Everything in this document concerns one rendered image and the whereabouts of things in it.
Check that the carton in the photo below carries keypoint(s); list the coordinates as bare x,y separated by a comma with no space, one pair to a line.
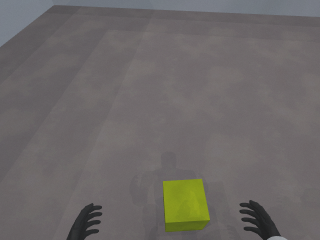
185,205

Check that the robot left hand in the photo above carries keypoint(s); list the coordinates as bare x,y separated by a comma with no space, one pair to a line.
79,230

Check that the robot right hand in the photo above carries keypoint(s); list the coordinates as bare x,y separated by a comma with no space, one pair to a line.
266,227

